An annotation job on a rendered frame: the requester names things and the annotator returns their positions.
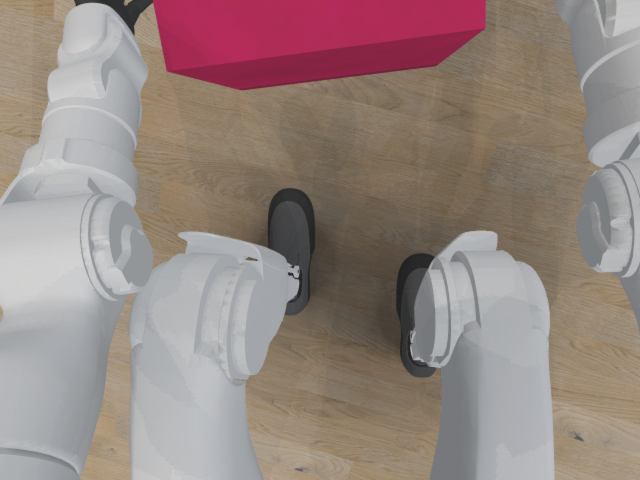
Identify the carton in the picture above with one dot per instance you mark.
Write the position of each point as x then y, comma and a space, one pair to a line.
250, 44

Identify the robot left forearm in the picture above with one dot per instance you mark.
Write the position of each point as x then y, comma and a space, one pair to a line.
90, 126

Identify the left robot upper arm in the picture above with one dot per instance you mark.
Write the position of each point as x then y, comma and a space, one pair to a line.
67, 265

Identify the robot right forearm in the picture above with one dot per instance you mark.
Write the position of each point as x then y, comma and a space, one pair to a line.
605, 38

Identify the left robot foot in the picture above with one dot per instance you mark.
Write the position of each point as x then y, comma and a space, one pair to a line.
291, 233

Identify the left robot hand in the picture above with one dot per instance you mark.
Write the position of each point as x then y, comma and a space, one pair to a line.
128, 13

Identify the right robot upper arm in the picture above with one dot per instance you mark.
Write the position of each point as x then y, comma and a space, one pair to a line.
608, 225

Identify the right robot foot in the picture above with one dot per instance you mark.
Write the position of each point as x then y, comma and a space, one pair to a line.
410, 276

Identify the robot foot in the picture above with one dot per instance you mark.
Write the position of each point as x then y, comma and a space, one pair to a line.
291, 233
410, 276

